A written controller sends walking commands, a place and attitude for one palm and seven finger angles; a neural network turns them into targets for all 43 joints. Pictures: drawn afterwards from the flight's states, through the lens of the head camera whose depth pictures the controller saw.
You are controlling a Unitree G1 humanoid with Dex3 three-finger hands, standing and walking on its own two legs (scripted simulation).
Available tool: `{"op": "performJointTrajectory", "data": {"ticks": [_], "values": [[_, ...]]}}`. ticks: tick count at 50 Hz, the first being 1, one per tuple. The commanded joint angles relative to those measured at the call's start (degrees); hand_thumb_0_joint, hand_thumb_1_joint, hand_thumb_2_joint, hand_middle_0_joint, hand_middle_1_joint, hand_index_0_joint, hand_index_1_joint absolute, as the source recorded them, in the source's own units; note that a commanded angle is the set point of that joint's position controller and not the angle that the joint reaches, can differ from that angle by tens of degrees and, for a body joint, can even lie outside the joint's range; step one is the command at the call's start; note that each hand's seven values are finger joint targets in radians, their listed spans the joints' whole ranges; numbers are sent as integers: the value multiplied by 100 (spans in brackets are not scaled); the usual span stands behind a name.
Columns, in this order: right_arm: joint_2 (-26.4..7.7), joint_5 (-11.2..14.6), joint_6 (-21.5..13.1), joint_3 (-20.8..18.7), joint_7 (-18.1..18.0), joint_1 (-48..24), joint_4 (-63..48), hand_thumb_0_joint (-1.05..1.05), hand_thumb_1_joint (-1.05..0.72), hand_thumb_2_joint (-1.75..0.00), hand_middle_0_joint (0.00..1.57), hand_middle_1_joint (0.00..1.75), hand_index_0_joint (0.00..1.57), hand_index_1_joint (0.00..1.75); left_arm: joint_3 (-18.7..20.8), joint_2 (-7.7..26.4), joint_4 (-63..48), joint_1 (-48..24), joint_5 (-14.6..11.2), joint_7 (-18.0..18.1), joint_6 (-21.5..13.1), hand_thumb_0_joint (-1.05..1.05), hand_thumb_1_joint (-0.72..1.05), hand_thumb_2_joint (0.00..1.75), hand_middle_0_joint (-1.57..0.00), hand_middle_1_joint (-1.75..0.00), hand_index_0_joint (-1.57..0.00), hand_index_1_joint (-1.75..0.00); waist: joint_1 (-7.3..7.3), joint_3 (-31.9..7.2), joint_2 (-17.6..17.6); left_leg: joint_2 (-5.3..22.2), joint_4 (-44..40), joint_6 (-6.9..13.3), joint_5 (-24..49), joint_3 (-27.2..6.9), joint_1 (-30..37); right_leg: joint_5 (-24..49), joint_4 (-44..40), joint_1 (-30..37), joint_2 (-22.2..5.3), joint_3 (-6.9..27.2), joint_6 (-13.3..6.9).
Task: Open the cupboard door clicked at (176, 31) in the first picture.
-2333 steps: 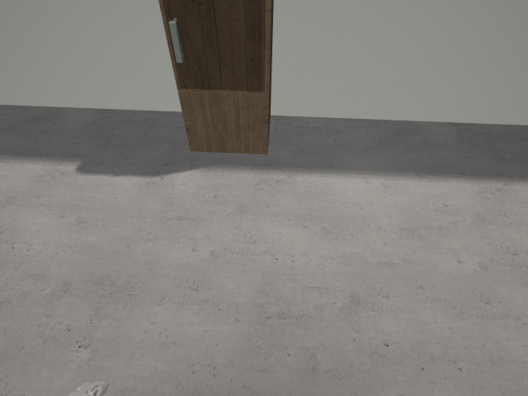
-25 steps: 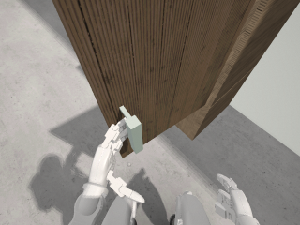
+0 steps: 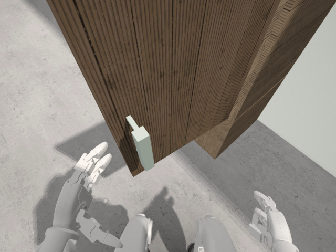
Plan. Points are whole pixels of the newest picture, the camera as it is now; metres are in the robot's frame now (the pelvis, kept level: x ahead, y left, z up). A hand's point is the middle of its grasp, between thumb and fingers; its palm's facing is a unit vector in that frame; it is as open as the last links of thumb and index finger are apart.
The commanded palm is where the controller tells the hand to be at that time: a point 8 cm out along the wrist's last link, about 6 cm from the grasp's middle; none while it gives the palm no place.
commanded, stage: slide the hand sideways off the handle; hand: left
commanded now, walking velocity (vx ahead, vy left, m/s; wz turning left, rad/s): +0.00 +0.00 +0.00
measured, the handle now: (140, 144) +0.35 +0.09 +0.04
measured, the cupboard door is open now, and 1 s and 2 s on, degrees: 82 82 82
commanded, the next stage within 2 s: draw the hand back to the body in 0.08 s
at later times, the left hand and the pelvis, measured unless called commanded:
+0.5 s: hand (70, 197) +0.21 +0.18 +0.11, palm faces -0.08 -1.00 -0.05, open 16.3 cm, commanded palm +0.18 +0.24 +0.12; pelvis +0.00 +0.02 +0.04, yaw +0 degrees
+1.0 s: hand out of the picture +0.22 +0.25 +0.20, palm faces +0.27 -0.88 -0.40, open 13.6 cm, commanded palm +0.18 +0.30 +0.24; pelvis +0.04 +0.03 +0.11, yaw +0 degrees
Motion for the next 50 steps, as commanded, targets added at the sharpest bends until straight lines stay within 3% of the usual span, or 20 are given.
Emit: {"op": "performJointTrajectory", "data": {"ticks": [1, 5, 7, 9, 12, 13, 18, 23, 26, 29, 34, 35, 36, 38, 43, 48, 50], "values": [[-606, 35, -339, -239, -98, -148, -846, 0, -90, -90, 20, 30, 20, 30, 471, 635, -1242, -141, -238, -247, -361, 0, -50, 30, -15, -30, -15, -30, -130, -1506, -312, -279, -818, 223, 1268, 119, 238, 920, -1538, 1858, 155, 880, 134], [-632, 49, -424, -225, -137, -154, -851, 0, -90, -90, 20, 30, 20, 30, 477, 596, -1275, -179, -374, -384, -297, 0, -50, 30, -15, -30, -15, -30, -134, -1503, -272, -272, -829, 231, 1197, 79, 282, 694, -1514, 1697, 185, 814, 125], [-652, 47, -478, -211, -146, -167, -859, 0, -90, -90, 20, 30, 20, 30, 365, 561, -1398, -291, -376, -382, -267, 0, -50, 30, -15, -30, -15, -30, -143, -1499, -67, -277, -851, 244, 1241, 46, 361, 692, -1466, 1576, 206, 751, 92], [-659, 42, -486, -217, -141, -128, -849, 0, -90, -90, 20, 30, 20, 30, 405, 611, -1318, -257, -325, -334, -179, 0, -50, 30, -15, -30, -15, -30, -145, -1490, -128, -268, -890, 235, 1162, 40, 387, 606, -1459, 1480, 211, 697, 110], [-650, 68, -454, -222, -157, -112, -1010, 0, -90, -90, 20, 30, 20, 30, 800, 1072, -2109, 20, -337, -202, -8, 0, -50, 30, -15, -30, -15, -30, 124, -1954, 220, -290, -1278, 229, 1497, 24, 890, 973, -1509, 1980, 249, 593, 55], [-609, 91, -423, -210, -155, -78, -1061, 0, -90, -90, 20, 30, 20, 30, 762, 996, -2243, 236, -331, -170, 93, 0, -50, 30, -15, -30, -15, -30, 153, -2037, 213, -293, -1418, 228, 1637, 28, 1100, 1193, -1540, 2114, 256, 513, 69], [-578, 167, -299, -159, -202, -45, -1103, 0, -90, -90, 20, 30, 20, 30, 733, 821, -2133, 501, -332, -26, 560, 0, -50, 30, -15, -30, -15, -30, -48, -1299, -60, -274, -1914, 215, 1367, -25, 1374, 924, -2039, 2226, 307, 302, 140], [-616, 176, -364, -76, -271, 33, -1112, 0, -90, -90, 20, 30, 20, 30, 692, 850, -2156, 464, -397, -106, 615, 0, -50, 30, -15, -30, -15, -30, -179, -830, 10, -267, -2299, 211, 1200, -66, 1737, 769, -2436, 2353, 322, 227, 149], [-637, 181, -417, -31, -294, 92, -1141, 0, -90, -90, 20, 30, 20, 30, 817, 976, -2272, 510, -456, -186, 590, 0, -50, 30, -15, -30, -15, -30, -141, -688, 140, -255, -2593, 187, 1227, -99, 2041, 816, -2592, 2554, 341, 155, 130], [-620, 197, -481, -23, -287, 150, -1150, 0, -90, -90, 20, 30, 20, 30, 956, 1066, -2437, 706, -526, -227, 621, 0, -50, 30, -15, -30, -15, -30, -71, -778, 297, -241, -2789, 169, 1749, -98, 2461, 1361, -2666, 2887, 362, 95, 116], [-607, 254, -529, -18, -236, 120, -1146, 0, -90, -90, 20, 30, 20, 30, 1126, 1112, -2598, 923, -621, -284, 822, 0, -32, 37, -16, -30, -16, -30, -45, -538, 350, -202, -3079, 140, 2125, -87, 2783, 1744, -2904, 3266, 395, 30, 141], [-588, 172, -394, -14, -408, 147, -1182, 0, -90, -90, 20, 30, 20, 30, 1349, 1976, -2999, 1105, 316, 654, 1308, 0, -29, 39, -16, -30, -16, -30, 334, -836, 500, -82, -3550, 171, 2304, -3, 3057, 1702, -3209, 3612, 208, 354, 81], [-456, 142, -353, 50, -460, 164, -1245, 0, -90, -90, 20, 30, 20, 30, 1036, 1395, -3174, 1371, 434, 1095, 1632, 0, -26, 40, -16, -30, -16, -30, 154, -501, 554, -97, -3664, 158, 2276, 14, 3148, 1671, -3334, 3604, 200, 280, 107], [-429, 138, -267, 84, -481, 202, -1062, 0, -90, -90, 20, 30, 20, 30, 852, 1181, -2998, 1523, 696, 1591, 2066, 0, -18, 43, -16, -30, -16, -30, 79, -42, 483, -31, -3783, 161, 2443, -8, 3273, 1770, -3517, 3741, 196, 212, 129], [-537, 75, -328, 162, -540, 112, -917, 0, -90, -90, 20, 30, 20, 30, 1017, 1469, -3322, 993, 896, 2065, 2305, 0, -1, 51, -17, -30, -17, -30, 65, -31, 264, -23, -4177, 204, 2710, -2, 3923, 2076, -3980, 4356, 165, 199, 152], [-558, 57, -506, 202, -533, 10, -669, 0, -90, -90, 20, 30, 20, 30, 1199, 1535, -3292, 770, 939, 2167, 2330, 0, 17, 58, -17, -30, -17, -30, 115, 220, 184, 7, -4631, 182, 3127, -17, 4470, 2381, -4379, 4828, 150, 186, 174], [-549, 47, -583, 210, -502, -25, -565, 0, -90, -90, 20, 30, 20, 30, 1290, 1557, -3358, 713, 936, 2159, 2303, 0, 23, 62, -18, -30, -18, -30, 152, 259, 323, 8, -4787, 165, 3389, 9, 4686, 2578, -4528, 5050, 140, 190, 176]]}}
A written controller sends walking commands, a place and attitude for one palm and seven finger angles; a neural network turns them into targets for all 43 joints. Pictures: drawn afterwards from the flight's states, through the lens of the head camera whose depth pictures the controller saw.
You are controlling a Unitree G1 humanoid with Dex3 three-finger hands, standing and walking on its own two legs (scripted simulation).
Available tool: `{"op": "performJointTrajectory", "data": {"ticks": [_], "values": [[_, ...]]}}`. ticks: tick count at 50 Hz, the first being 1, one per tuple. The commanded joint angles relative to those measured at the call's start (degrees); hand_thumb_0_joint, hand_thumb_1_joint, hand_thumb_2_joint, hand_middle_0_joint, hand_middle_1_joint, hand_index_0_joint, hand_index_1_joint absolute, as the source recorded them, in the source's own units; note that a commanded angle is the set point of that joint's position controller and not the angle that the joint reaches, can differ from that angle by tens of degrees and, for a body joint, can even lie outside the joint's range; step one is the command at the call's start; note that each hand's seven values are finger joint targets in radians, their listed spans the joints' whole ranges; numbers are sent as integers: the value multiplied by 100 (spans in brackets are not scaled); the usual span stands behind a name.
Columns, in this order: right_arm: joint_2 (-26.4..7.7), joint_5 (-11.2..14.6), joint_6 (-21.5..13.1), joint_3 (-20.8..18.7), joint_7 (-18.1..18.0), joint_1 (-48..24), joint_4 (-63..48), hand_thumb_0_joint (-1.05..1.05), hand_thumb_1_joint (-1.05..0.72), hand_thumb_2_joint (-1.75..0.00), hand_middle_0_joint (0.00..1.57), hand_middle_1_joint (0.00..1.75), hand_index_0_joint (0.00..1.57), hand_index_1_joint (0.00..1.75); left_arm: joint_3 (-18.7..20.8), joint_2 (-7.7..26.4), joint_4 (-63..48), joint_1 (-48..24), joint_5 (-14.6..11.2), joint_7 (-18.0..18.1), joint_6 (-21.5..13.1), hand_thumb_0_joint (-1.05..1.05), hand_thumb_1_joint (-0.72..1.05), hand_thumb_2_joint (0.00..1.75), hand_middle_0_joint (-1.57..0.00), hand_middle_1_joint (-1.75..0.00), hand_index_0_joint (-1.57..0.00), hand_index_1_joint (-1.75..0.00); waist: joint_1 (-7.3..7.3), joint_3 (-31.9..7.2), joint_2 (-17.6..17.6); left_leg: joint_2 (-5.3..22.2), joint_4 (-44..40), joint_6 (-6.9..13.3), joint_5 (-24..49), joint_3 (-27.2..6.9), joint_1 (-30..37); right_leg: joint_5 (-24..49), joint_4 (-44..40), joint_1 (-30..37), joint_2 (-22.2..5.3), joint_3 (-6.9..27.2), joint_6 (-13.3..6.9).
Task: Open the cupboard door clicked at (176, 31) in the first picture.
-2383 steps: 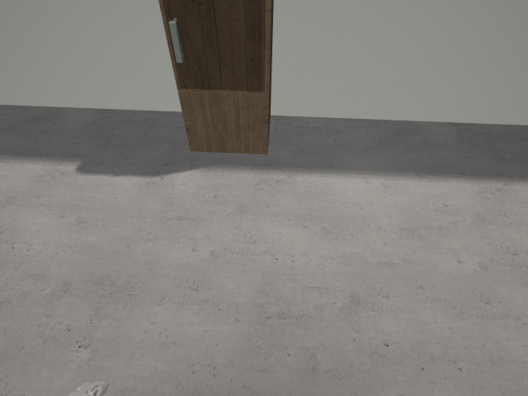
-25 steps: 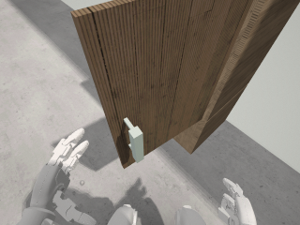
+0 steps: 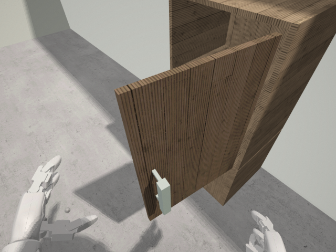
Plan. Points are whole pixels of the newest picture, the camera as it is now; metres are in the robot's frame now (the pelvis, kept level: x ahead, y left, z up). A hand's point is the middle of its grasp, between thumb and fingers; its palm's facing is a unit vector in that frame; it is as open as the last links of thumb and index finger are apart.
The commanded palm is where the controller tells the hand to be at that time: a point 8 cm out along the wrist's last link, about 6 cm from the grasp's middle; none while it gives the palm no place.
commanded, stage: draw the hand back to the body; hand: left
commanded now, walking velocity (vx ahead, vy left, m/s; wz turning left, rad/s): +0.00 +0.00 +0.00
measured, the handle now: (160, 192) +0.31 +0.06 -0.08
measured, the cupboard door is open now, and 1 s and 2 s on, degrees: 82 82 82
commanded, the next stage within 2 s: step back with the hand held close in 0.76 s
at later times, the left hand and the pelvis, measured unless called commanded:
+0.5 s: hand (28, 169) +0.20 +0.24 +0.20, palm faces +0.47 -0.78 -0.41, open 8.0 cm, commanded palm +0.14 +0.28 +0.20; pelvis +0.00 -0.01 +0.03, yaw -1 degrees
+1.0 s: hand (33, 172) +0.20 +0.24 +0.19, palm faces +0.43 -0.79 -0.44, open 7.4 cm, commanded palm +0.14 +0.27 +0.21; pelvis -0.01 -0.02 +0.03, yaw -1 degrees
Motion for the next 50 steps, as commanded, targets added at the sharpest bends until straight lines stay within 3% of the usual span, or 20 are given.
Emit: {"op": "performJointTrajectory", "data": {"ticks": [1, 7, 11, 13, 17, 19, 21, 23, 27, 30, 32, 43, 44, 45, 46, 50], "values": [[-586, -42, -447, -243, 4, -607, -700, 0, -90, -90, 20, 30, 20, 30, 780, 833, -1322, -425, 43, 146, -443, 0, 27, 63, -18, -30, -18, -30, 0, -168, -50, 155, -1275, -122, 2340, -207, 530, 1452, -911, 893, 136, 26, -182], [-571, -54, -565, -262, 87, -843, -447, 0, -90, -90, 20, 30, 20, 30, 1235, 1023, -1328, -523, 8, 98, -569, 0, 48, 72, -19, -30, -19, -30, 108, -27, -107, 167, -1668, -140, 2857, -96, 956, 1961, -1329, 1506, 143, 35, -186], [-558, -80, -578, -282, 123, -928, -340, 0, -90, -90, 20, 30, 20, 30, 1490, 1112, -1431, -820, -35, 66, -680, 0, 62, 78, -19, -30, -19, -30, 119, 66, 29, 162, -1910, -132, 2818, -27, 1203, 2026, -1579, 1703, 153, 68, -172], [-562, -93, -589, -291, 128, -1012, -294, 0, -90, -90, 20, 30, 20, 30, 1607, 1138, -1355, -912, -62, 58, -718, 0, 69, 81, -19, -30, -19, -30, 131, 172, -114, 155, -2001, -103, 2726, 14, 1269, 2075, -1688, 1786, 160, 83, -165], [-572, -114, -624, -315, 146, -1086, -163, 0, -90, -90, 20, 30, 20, 30, 1935, 1358, -1464, -1208, -62, 64, -840, 0, 83, 87, -20, -30, -20, -30, 181, 124, 155, 144, -2134, -111, 2797, 58, 1465, 2158, -1848, 1965, 165, 117, -186], [-553, -119, -624, -329, 167, -1103, -134, 0, -90, -90, 20, 30, 20, 30, 2018, 1348, -1469, -1293, -100, 57, -896, 0, 90, 90, -20, -30, -20, -30, 173, 188, 19, 149, -2207, -106, 2762, 69, 1519, 2162, -1906, 1981, 166, 111, -167], [-553, -110, -584, -362, 199, -1111, -84, 0, -90, -90, 20, 30, 20, 30, 1771, 1006, -1062, -1055, -122, -13, -874, 0, 90, 90, -20, -30, -20, -30, 140, 414, -152, 163, -2263, -88, 2634, 108, 1528, 2086, -2003, 1893, 181, 119, -144], [-593, -106, -522, -396, 216, -1143, -75, 0, -90, -90, 20, 30, 20, 30, 1665, 909, -887, -1021, -136, -60, -857, 0, 90, 90, -20, -30, -20, -30, 123, 543, -280, 171, -2332, -63, 2476, 123, 1526, 1997, -2087, 1896, 181, 124, -133], [-607, -131, -530, -421, 192, -1243, -83, 0, -90, -90, 20, 30, 20, 30, 1854, 1227, -1246, -1317, -87, -39, -953, 0, 90, 90, -20, -30, -20, -30, 174, 305, -109, 122, -2377, -43, 2258, 158, 1643, 1870, -2170, 2031, 180, 186, -149], [-560, -146, -593, -399, 173, -1252, -76, 0, -90, -90, 20, 30, 20, 30, 1885, 1257, -1432, -1310, -73, -12, -997, 0, 90, 90, -20, -30, -20, -30, 188, 163, 113, 92, -2387, -43, 2294, 161, 1732, 1932, -2173, 2092, 167, 215, -159], [-573, -156, -634, -399, 155, -1265, -37, 0, -90, -90, 20, 30, 20, 30, 1972, 1361, -1428, -1335, -55, 8, -1004, 0, 90, 90, -20, -30, -20, -30, 203, 231, 18, 94, -2397, -54, 2289, 148, 1708, 1917, -2209, 2097, 181, 204, -170], [-565, -152, -690, -431, 177, -1299, 72, 0, -90, -90, 20, 30, 20, 30, 1767, 1089, -1065, -1314, -73, -41, -1036, 0, 90, 90, -20, -30, -20, -30, 157, 557, -97, 96, -2504, -35, 1980, 172, 1742, 1557, -2432, 1942, 200, 259, -131], [-578, -151, -683, -430, 158, -1307, 105, 0, -90, -90, 20, 30, 20, 30, 1917, 1300, -1094, -1701, -72, -7, -1050, 0, 90, 90, -20, -30, -20, -30, 143, 514, -139, 83, -2507, -22, 1936, 186, 1750, 1531, -2465, 1944, 197, 276, -128], [-718, -109, -538, -420, 172, -1188, -111, 0, -90, -90, 20, 30, 20, 30, 2560, 1900, -1326, -2195, -25, 20, -1294, 0, 90, 90, -20, -30, -20, -30, -124, 876, -461, 160, -2317, 42, 1586, 57, 1299, 1729, -2764, 1425, -44, 831, -129], [-655, -133, -424, -447, 174, -1199, 7, 0, -90, -90, 20, 30, 20, 30, 2281, 1496, -778, -1524, -21, -43, -1296, 0, 90, 90, -20, -30, -20, -30, -156, 759, -705, 126, -2151, 51, 1556, 17, 1375, 1701, -2831, 1350, -173, 853, -150], [-744, -181, -226, -499, 190, -1199, -140, 0, -90, -90, 20, 30, 20, 30, 2057, 1276, -1127, -819, 8, -67, -1421, 0, 90, 90, -20, -30, -20, -30, -157, 96, -60, 230, -2295, -11, 2451, 28, 1426, 2566, -2317, 1728, -141, 555, -140]]}}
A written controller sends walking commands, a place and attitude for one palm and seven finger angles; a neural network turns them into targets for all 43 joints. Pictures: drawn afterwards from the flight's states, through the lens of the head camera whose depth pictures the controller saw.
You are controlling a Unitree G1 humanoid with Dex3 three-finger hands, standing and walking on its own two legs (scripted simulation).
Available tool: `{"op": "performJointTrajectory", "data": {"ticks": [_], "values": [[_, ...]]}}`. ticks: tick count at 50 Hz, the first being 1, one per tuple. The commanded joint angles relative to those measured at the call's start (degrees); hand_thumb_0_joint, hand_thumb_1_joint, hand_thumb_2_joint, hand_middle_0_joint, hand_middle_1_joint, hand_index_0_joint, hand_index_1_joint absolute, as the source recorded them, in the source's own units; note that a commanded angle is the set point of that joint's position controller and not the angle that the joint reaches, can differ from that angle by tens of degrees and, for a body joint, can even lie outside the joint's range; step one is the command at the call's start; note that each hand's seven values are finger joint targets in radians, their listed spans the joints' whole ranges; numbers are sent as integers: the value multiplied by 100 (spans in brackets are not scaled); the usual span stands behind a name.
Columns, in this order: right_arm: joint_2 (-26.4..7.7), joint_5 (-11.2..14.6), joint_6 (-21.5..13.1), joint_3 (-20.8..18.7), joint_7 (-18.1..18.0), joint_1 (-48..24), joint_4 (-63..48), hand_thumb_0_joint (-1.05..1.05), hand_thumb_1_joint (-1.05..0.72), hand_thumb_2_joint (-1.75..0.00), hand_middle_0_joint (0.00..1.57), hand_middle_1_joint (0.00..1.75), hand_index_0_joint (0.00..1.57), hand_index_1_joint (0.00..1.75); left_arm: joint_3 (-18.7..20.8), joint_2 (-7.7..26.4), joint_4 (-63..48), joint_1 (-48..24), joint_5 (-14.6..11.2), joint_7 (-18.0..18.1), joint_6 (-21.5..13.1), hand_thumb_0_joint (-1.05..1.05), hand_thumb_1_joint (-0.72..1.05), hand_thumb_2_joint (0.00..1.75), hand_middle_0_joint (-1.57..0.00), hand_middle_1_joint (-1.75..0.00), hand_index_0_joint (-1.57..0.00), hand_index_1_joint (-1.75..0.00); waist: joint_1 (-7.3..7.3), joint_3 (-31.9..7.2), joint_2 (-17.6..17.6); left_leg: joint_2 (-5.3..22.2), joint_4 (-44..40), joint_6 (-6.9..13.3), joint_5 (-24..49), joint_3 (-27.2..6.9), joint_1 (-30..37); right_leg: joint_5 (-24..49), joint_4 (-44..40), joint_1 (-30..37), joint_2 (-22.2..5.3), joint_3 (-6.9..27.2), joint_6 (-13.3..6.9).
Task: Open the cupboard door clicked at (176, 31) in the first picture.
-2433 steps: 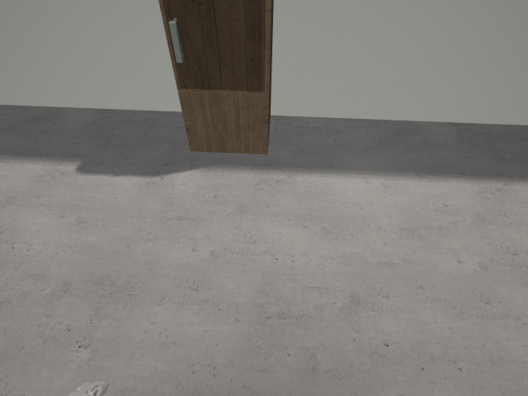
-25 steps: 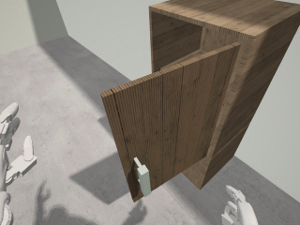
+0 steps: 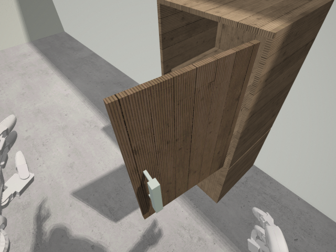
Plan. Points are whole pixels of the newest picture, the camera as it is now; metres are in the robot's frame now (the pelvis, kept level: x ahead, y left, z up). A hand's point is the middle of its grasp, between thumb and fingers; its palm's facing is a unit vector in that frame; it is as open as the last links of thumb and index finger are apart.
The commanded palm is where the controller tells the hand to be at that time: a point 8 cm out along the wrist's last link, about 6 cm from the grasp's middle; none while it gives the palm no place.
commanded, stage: step back with the hand held close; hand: left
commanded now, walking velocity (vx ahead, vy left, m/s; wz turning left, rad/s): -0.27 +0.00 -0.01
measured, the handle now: (152, 191) +0.32 +0.09 -0.11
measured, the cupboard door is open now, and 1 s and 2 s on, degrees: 82 82 82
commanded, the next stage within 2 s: stop stepping back and stand still in 1.60 s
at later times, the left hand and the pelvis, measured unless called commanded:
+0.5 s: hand out of the picture +0.13 +0.29 +0.15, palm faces +0.42 -0.75 -0.51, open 7.4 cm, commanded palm +0.07 +0.32 +0.17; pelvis -0.07 +0.02 -0.01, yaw +0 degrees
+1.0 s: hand out of the picture +0.09 +0.28 +0.16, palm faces +0.47 -0.73 -0.49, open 7.4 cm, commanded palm +0.02 +0.32 +0.17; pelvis -0.11 +0.02 -0.03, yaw +2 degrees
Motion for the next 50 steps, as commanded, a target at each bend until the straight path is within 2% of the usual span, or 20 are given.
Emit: {"op": "performJointTrajectory", "data": {"ticks": [1, 5, 7, 9, 14, 17, 19, 23, 26, 31, 33, 34, 37, 38, 41, 42, 44, 47, 48, 50], "values": [[-687, -33, -70, -305, -39, -601, -1020, 0, -90, -90, 20, 30, 20, 30, 641, 1152, -1379, 168, 30, 118, -478, 0, 90, 90, -20, -30, -20, -30, -123, -738, -5, 66, -333, 156, 1667, -44, -221, 1685, -190, 203, -387, 460, 56], [-652, -7, 89, -369, -65, -596, -1150, 0, -90, -90, 20, 30, 20, 30, 875, 1350, -1628, 470, 6, 182, -452, 0, 90, 90, -20, -30, -20, -30, -116, -1180, -226, 130, -236, 113, 2289, -80, -324, 2462, 166, 500, -351, 408, 83], [-641, 11, 140, -396, -94, -657, -1170, 0, -90, -90, 20, 30, 20, 30, 1007, 1497, -1708, 508, 2, 219, -448, 0, 90, 90, -20, -30, -20, -30, -103, -1205, -184, 128, -209, 110, 2295, -94, -433, 2636, 261, 503, -372, 422, 80], [-620, 24, 182, -404, -100, -619, -1229, 0, -90, -90, 20, 30, 20, 30, 1013, 1457, -1704, 623, 1, 245, -437, 0, 90, 90, -20, -30, -20, -30, -112, -1215, -216, 162, -230, 110, 2207, -114, -603, 2547, 372, 531, -336, 426, 93], [-650, 27, 167, -405, -115, -614, -1277, 0, -90, -90, 20, 30, 20, 30, 1000, 1441, -1810, 600, 28, 282, -473, 0, 90, 90, -20, -30, -20, -30, -113, -944, -41, 233, -410, 201, 1305, -233, -1243, 1815, 473, 502, -238, 458, 146], [-708, 18, 119, -405, -116, -625, -1270, 0, -90, -90, 20, 30, 20, 30, 1010, 1422, -1789, 525, 84, 301, -505, 0, 90, 90, -20, -30, -20, -30, -107, -630, 126, 288, -650, 338, 60, -381, -2057, 1054, 552, 662, -166, 524, 163], [-726, 44, 65, -394, -98, -565, -1322, 0, -90, -90, 20, 30, 20, 30, 947, 1337, -1821, 466, 125, 310, -551, 0, 90, 90, -20, -30, -20, -30, -142, -462, 71, 319, -761, 405, -1000, -433, -2552, 493, 589, 713, -150, 594, 169], [-760, 27, -62, -384, -107, -488, -1311, 0, -90, -90, 20, 30, 20, 30, 999, 1337, -1910, 271, 222, 342, -656, 0, 90, 90, -20, -30, -20, -30, -160, -288, 172, 407, -894, 528, -2047, -640, -3315, -55, 845, 887, -65, 627, 191], [-762, 19, -158, -397, -108, -409, -1280, 0, -90, -90, 20, 30, 20, 30, 1047, 1365, -1937, 114, 259, 364, -724, 0, 90, 90, -20, -30, -20, -30, -180, -316, 8, 351, -685, 544, -2233, -640, -3446, -195, 858, 784, -72, 792, 174], [-718, -6, -265, -381, -88, -323, -1160, 0, -90, -90, 20, 30, 20, 30, 1019, 1399, -2103, -25, 228, 404, -785, 0, 90, 90, -20, -30, -20, -30, -229, -335, -108, 111, -257, 399, -2030, -540, -2908, -714, 398, 16, -219, 1021, 70], [-692, -2, -289, -367, -98, -298, -1097, 0, -90, -90, 20, 30, 20, 30, 1021, 1389, -2054, 23, 198, 425, -794, 0, 90, 90, -20, -30, -20, -30, -233, -396, -225, 120, -284, 367, -1888, -588, -2731, -702, 366, -69, -222, 964, 64], [-709, -3, -297, -373, -97, -312, -1080, 0, -90, -90, 20, 30, 20, 30, 1019, 1378, -2072, 18, 193, 423, -799, 0, 90, 90, -20, -30, -20, -30, -235, -403, -122, 142, -337, 365, -1866, -581, -2750, -646, 416, -70, -192, 923, 86], [-765, -12, -302, -409, -102, -416, -1054, 0, -90, -90, 20, 30, 20, 30, 1218, 1478, -1962, 147, 243, 431, -837, 0, 90, 90, -20, -30, -20, -30, -176, -473, 269, 391, -724, 515, -2125, -801, -3494, -45, 1058, 676, -2, 791, 144], [-722, 15, -304, -398, -88, -412, -1101, 0, -90, -90, 20, 30, 20, 30, 1181, 1385, -1973, 215, 240, 419, -839, 0, 90, 90, -20, -30, -20, -30, -161, -555, 318, 492, -818, 567, -2240, -874, -3772, 168, 1380, 993, 71, 736, 170], [-749, 29, -332, -457, -59, -421, -1153, 0, -90, -90, 20, 30, 20, 30, 1302, 1421, -1991, 228, 288, 371, -883, 0, 90, 90, -20, -30, -20, -30, -154, -570, 170, 549, -659, 674, -2622, -844, -4321, 468, 1756, 1302, 120, 980, 161], [-766, 15, -340, -474, -57, -438, -1152, 0, -90, -90, 20, 30, 20, 30, 1364, 1480, -1999, 222, 307, 362, -899, 0, 90, 90, -20, -30, -20, -30, -154, -518, 194, 479, -550, 654, -2660, -810, -4286, 477, 1684, 1169, 93, 1083, 120], [-722, 1, -347, -460, -38, -377, -1123, 0, -90, -90, 20, 30, 20, 30, 1284, 1435, -2112, 84, 274, 343, -890, 0, 90, 90, -20, -30, -20, -30, -199, -447, -193, 291, -201, 533, -2521, -662, -4070, 336, 1365, 737, -96, 1341, 48], [-692, -31, -324, -483, -20, -357, -1018, 0, -90, -90, 20, 30, 20, 30, 1328, 1605, -2166, -48, 232, 362, -892, 0, 90, 90, -20, -30, -20, -30, -247, -434, -587, -65, 503, 326, -2103, -423, -3080, -287, 432, -419, -517, 1813, -133], [-611, -35, -283, -455, -2, -278, -974, 0, -90, -90, 20, 30, 20, 30, 1218, 1527, -2163, 25, 171, 370, -871, 0, 90, 90, -20, -30, -20, -30, -272, -529, -841, -167, 662, 234, -1755, -383, -2629, -496, 171, -784, -655, 1804, -180], [-587, -10, -198, -471, 26, -253, -901, 0, -90, -90, 20, 30, 20, 30, 1187, 1567, -2191, 100, 115, 404, -884, 0, 90, 90, -20, -30, -20, -30, -320, -686, -858, -268, 884, 162, -1384, -300, -1799, -937, -174, -1454, -735, 1650, -187]]}}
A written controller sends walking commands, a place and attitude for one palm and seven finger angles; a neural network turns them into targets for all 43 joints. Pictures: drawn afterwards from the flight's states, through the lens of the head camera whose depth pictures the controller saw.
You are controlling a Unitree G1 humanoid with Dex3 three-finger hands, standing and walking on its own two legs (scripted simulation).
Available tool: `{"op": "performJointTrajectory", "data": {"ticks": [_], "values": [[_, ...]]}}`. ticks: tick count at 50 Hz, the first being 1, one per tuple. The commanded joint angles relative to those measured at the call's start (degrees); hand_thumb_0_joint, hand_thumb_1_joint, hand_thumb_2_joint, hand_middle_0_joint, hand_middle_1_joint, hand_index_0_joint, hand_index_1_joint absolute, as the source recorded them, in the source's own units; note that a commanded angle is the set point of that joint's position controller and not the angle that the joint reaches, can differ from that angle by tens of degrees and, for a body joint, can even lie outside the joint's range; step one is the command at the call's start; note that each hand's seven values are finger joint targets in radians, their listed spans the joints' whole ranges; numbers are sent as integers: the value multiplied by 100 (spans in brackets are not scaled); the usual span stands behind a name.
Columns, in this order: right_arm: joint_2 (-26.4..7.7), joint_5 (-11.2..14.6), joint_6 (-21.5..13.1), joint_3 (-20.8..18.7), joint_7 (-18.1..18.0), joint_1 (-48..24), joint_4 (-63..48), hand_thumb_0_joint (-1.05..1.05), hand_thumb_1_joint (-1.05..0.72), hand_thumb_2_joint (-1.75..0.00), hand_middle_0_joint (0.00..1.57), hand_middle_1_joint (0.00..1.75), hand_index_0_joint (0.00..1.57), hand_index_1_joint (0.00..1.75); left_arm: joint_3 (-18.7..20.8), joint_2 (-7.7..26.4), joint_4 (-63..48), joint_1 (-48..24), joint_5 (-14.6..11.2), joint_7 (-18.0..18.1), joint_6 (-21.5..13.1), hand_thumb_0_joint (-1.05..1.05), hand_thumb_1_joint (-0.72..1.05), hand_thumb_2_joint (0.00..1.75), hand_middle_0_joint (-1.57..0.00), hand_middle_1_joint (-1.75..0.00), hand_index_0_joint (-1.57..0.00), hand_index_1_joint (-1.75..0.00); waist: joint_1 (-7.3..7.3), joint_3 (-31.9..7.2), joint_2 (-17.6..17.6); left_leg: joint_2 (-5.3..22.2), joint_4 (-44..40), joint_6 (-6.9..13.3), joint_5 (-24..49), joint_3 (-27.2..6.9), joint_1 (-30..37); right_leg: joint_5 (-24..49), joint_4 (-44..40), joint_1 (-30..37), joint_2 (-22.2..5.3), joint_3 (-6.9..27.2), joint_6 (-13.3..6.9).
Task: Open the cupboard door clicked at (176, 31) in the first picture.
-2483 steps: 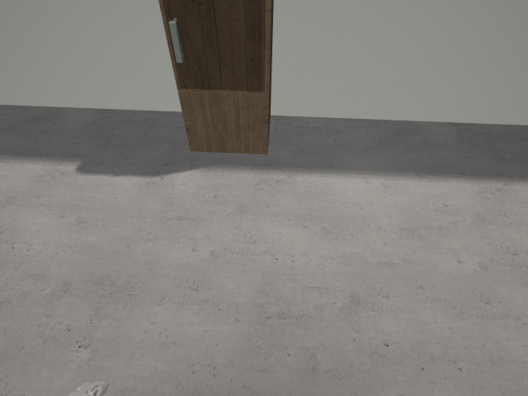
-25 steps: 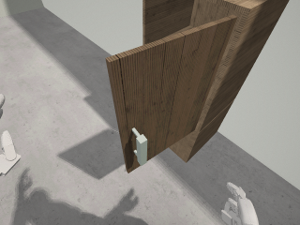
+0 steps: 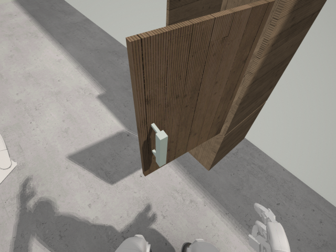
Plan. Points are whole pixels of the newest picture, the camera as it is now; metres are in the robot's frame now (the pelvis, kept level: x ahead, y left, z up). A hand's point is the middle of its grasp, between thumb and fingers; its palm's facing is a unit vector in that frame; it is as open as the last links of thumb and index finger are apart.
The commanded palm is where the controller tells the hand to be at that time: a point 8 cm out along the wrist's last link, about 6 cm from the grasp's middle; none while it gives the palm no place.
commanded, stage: step back with the hand held close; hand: left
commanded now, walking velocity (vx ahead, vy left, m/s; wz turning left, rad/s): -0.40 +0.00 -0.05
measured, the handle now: (157, 145) +0.43 +0.06 -0.08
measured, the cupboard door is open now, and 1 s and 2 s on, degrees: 82 82 82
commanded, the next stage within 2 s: stop stepping back and stand still in 0.60 s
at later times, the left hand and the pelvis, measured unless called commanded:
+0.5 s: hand (26, 191) +0.17 +0.22 +0.19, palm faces +0.32 -0.82 -0.47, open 7.4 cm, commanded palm +0.10 +0.26 +0.20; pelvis -0.06 -0.03 +0.03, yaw -3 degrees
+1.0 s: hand out of the picture +0.04 +0.16 +0.19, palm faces +0.39 -0.79 -0.47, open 7.4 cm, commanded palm -0.02 +0.20 +0.20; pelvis -0.18 -0.08 +0.03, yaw -4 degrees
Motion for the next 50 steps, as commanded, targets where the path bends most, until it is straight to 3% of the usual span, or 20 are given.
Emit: {"op": "performJointTrajectory", "data": {"ticks": [1, 3, 6, 10, 13, 16, 17, 19, 21, 23, 25, 26, 29, 35, 38, 39, 40, 41, 45, 50], "values": [[-670, 11, -144, -306, -11, -229, -721, 0, -90, -90, 20, 30, 20, 30, 710, 1263, -1208, -53, -123, 205, -369, 0, 90, 90, -20, -30, -20, -30, -142, -1102, -201, 53, -762, -64, -1051, -403, 276, -1430, -1457, 341, -621, 975, -285], [-709, 14, -115, -317, -59, -314, -789, 0, -90, -90, 20, 30, 20, 30, 755, 1221, -1233, 160, -126, 220, -405, 0, 90, 90, -20, -30, -20, -30, -131, -1068, 340, 377, -1518, 83, -1458, -819, -337, -1327, -889, 872, -268, 622, -137], [-744, -29, -235, -364, -113, -558, -922, 0, -90, -90, 20, 30, 20, 30, 994, 1195, -1525, 241, -44, 193, -445, 0, 90, 90, -20, -30, -20, -30, 51, -1365, 1735, 1642, -3069, 654, -1832, -1966, -2133, -357, 1803, 2933, 652, -62, 110], [-661, -86, -506, -437, -12, -509, -743, 0, -90, -90, 20, 30, 20, 30, 933, 1084, -1057, 598, -154, 161, -443, 0, 90, 90, -20, -30, -20, -30, 35, -992, 1440, 1848, -2892, 711, -1284, -1559, -1215, -1967, 1866, 1966, 628, 53, -63], [-564, -263, -634, -340, 35, -286, -280, 0, -90, -90, 20, 30, 20, 30, 492, 899, -1172, 251, -277, 161, -487, 0, 90, 90, -20, -30, -20, -30, -29, -1271, 1346, 1727, -2283, 465, 1654, -1306, 1202, -2167, -332, 950, 355, 53, -152], [-585, -155, -503, -335, 61, -367, -158, 0, -90, -90, 20, 30, 20, 30, 415, 1258, -1264, -593, -180, 68, -637, 0, 90, 90, -20, -30, -20, -30, -14, -1610, 352, 1096, -743, -66, 3170, -279, 2332, 1558, -1951, 833, -496, 1011, -220], [-416, -95, -383, -272, 20, -452, -242, 0, -90, -90, 20, 30, 20, 30, 413, 1462, -1327, -800, -93, 105, -640, 0, 90, 90, -20, -30, -20, -30, -27, -1886, -412, 685, -258, -249, 2137, 127, 1943, 4096, -1731, 1363, -1037, 1442, -215], [-440, 125, -390, -265, -42, -913, -598, 0, -90, -90, 20, 30, 20, 30, 567, 1532, -992, -713, -102, 107, -454, 0, 90, 90, -20, -30, -20, -30, 105, -1612, -1546, -106, 306, -278, -370, 192, 393, 7532, -1196, 2247, -1261, 1097, 661], [-352, 63, -267, -77, -95, -940, -661, 0, -90, -90, 20, 30, 20, 30, 694, 1521, -945, -111, -90, 17, -225, 0, 90, 90, -20, -30, -20, -30, 88, -1642, -802, -97, -524, -235, 173, 308, 497, 7074, -556, 2512, -1014, 692, 90], [-528, 56, -114, -32, -129, -928, -729, 0, -90, -90, 20, 30, 20, 30, 550, 1389, -1366, -98, -233, -33, -231, 0, 90, 90, -20, -30, -20, -30, 10, -1854, 1118, 337, -1603, -104, 4140, 41, 1931, 4923, 2, 1795, -213, 283, 172], [-662, 48, -201, -248, 112, -548, -668, 0, -90, -90, 20, 30, 20, 30, 453, 1178, -1187, 257, -358, -143, -273, 0, 90, 90, -20, -30, -20, -30, 67, -2121, 1455, 1832, -2184, 426, 6553, -1030, 3074, -1704, 1184, 718, 420, 315, 86], [-620, -73, -243, -301, 147, -541, -686, 0, -90, -90, 20, 30, 20, 30, 548, 1129, -890, 657, -293, -152, -198, 0, 90, 90, -20, -30, -20, -30, 130, -1945, 1565, 1969, -2122, 609, 6225, -954, 2643, -2389, 1593, 722, 461, 336, -46], [-581, -49, -269, -297, 215, -427, -725, 0, -90, -90, 20, 30, 20, 30, 419, 1014, -1061, 884, -296, -112, 37, 0, 90, 90, -20, -30, -20, -30, 45, -1649, 1185, 1940, -2162, 648, 5820, -776, 2687, -1824, 1335, 364, 302, -17, 70], [-689, -38, -348, -297, 73, -600, -846, 0, -90, -90, 20, 30, 20, 30, 585, 1225, -1397, 836, -402, 71, 214, 0, 90, 90, -20, -30, -20, -30, 51, -1312, 1378, 1872, -2779, 605, 2188, -561, 884, -1665, 1192, 1398, 169, -251, 88], [-703, 36, -365, -281, 5, -504, -924, 0, -90, -90, 20, 30, 20, 30, 653, 1303, -1487, 895, -364, 198, 166, 0, 90, 90, -20, -30, -20, -30, 22, -1138, 1423, 1095, -2515, 152, -835, -46, -53, -1245, -622, 2427, 127, -622, -19], [-651, 48, -336, -277, 3, -490, -914, 0, -90, -90, 20, 30, 20, 30, 700, 1402, -1438, 843, -303, 217, 153, 0, 90, 90, -20, -30, -20, -30, -34, -913, 750, 586, -1737, -138, -1134, 216, -75, -1442, -1576, 2050, -246, -151, -157], [-546, 26, -267, -275, 10, -501, -921, 0, -90, -90, 20, 30, 20, 30, 815, 1648, -1381, 733, -257, 243, 120, 0, 90, 90, -20, -30, -20, -30, -67, -761, -598, 37, 137, -389, -808, 239, 213, -2587, -2857, 752, -1463, 1942, -657], [-575, -78, -284, -190, 5, -419, -804, 0, -90, -90, 20, 30, 20, 30, 994, 1876, -1371, 368, -223, 320, 60, 0, 90, 90, -20, -30, -20, -30, 51, -524, -958, -15, 1525, -370, -656, -189, -133, -1712, -3048, 204, -2377, 2832, -1099], [-499, 46, -322, -189, -73, -180, -487, 0, -90, -90, 20, 30, 20, 30, 382, 1111, -580, 11, -134, 312, 41, 0, 90, 90, -20, -30, -20, -30, -156, -1062, -557, 265, 1397, -384, 35, -199, 171, 131, -1797, 1168, -1570, 991, -675], [-543, -2, -410, -181, -98, -178, -430, 0, -90, -90, 20, 30, 20, 30, 280, 1045, -327, -31, -82, 269, -75, 0, 90, 90, -20, -30, -20, -30, -64, -600, -636, 115, -976, -94, -67, 254, 1050, -1471, -2026, 1040, -1377, 929, -534]]}}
